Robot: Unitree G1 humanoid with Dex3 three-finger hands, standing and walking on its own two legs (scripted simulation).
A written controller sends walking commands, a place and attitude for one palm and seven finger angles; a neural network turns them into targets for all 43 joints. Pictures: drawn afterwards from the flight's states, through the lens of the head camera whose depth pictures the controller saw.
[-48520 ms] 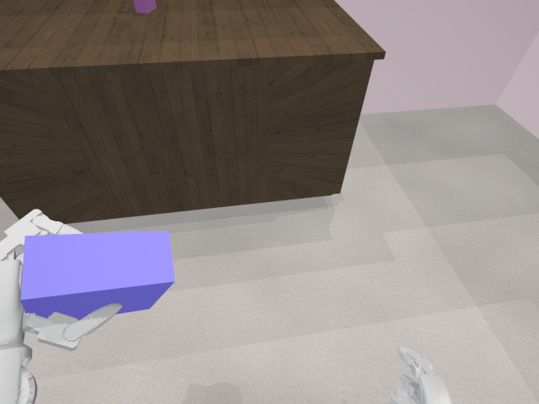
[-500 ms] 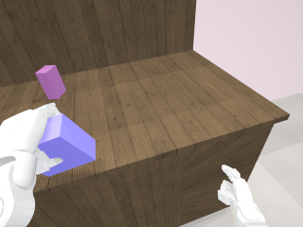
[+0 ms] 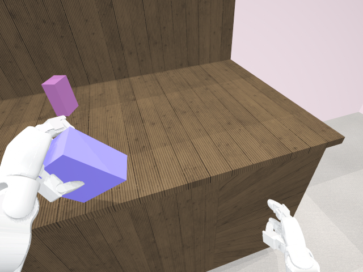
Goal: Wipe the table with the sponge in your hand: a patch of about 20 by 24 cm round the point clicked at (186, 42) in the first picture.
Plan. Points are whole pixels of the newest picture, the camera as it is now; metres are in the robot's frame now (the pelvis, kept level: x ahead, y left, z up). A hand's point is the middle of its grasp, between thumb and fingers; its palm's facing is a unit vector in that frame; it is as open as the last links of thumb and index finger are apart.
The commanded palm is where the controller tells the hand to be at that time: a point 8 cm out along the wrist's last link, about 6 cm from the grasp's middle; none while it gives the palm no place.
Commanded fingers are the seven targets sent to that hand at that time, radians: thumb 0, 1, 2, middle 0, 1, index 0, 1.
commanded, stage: step back with the hand held close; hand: left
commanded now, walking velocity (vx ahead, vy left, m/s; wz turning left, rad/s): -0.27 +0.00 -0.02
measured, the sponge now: (87, 172) +0.23 +0.24 +0.16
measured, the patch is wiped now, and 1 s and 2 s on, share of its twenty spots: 1.00 1.00 1.00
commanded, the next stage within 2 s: stop stepping back and stand still in 1.10 s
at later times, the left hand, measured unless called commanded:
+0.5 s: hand (43, 167) +0.17 +0.26 +0.23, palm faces +0.44 -0.78 -0.44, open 10.0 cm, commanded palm +0.11 +0.31 +0.26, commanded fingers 0.00 0.10 1.30 -1.20 -1.60 -1.20 -1.60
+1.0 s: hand out of the picture +0.06 +0.28 +0.24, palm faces +0.53 -0.79 -0.32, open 10.0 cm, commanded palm +0.01 +0.32 +0.26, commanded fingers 0.00 0.10 1.30 -1.20 -1.60 -1.20 -1.60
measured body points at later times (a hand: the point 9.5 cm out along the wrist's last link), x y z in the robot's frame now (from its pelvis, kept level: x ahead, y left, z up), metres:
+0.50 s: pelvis -0.05 +0.03 -0.02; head -0.04 +0.04 +0.43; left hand +0.14 +0.30 +0.26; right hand +0.09 -0.23 -0.10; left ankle +0.01 +0.11 -0.73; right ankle +0.03 -0.09 -0.73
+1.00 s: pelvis -0.14 +0.03 -0.03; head -0.13 +0.07 +0.42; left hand +0.03 +0.32 +0.26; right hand +0.03 -0.19 -0.09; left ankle -0.08 +0.14 -0.73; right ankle -0.06 -0.09 -0.68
